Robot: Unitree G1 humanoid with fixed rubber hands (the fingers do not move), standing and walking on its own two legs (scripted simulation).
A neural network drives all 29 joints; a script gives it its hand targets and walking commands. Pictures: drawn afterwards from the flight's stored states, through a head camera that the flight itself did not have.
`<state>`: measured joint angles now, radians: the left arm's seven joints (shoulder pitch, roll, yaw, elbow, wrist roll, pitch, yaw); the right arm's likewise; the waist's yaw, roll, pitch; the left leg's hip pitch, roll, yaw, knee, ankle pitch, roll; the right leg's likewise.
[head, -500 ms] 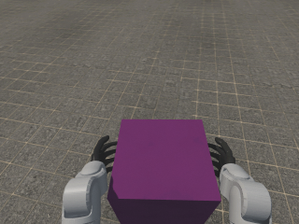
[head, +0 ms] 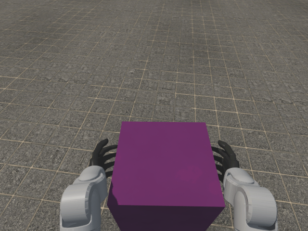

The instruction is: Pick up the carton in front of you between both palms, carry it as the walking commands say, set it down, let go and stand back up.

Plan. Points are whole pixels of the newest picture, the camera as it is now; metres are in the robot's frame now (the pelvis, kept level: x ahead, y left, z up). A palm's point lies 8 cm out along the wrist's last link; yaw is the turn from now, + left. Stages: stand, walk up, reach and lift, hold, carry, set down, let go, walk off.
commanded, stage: carry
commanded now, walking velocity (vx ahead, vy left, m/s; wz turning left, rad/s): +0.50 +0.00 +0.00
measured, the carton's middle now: (162, 181) +0.24 +0.00 +0.01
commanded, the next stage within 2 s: none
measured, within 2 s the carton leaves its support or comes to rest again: neither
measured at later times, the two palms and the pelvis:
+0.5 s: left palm (125, 88) +0.53 +0.12 +0.09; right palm (211, 87) +0.56 -0.18 +0.08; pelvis +0.31 -0.05 +0.00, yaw +4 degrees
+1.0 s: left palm (125, 55) +0.75 +0.14 +0.09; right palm (197, 56) +0.75 -0.16 +0.09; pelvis +0.51 -0.01 +0.00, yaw +0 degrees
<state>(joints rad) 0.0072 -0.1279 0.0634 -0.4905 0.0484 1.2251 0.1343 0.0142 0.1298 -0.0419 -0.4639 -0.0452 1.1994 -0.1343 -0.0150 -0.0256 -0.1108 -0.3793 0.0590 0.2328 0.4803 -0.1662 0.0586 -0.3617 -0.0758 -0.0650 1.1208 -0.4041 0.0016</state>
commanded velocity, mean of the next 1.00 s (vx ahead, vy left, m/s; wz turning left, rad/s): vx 0.20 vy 0.00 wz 0.00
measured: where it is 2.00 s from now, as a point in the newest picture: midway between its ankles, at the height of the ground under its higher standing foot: (158, 199)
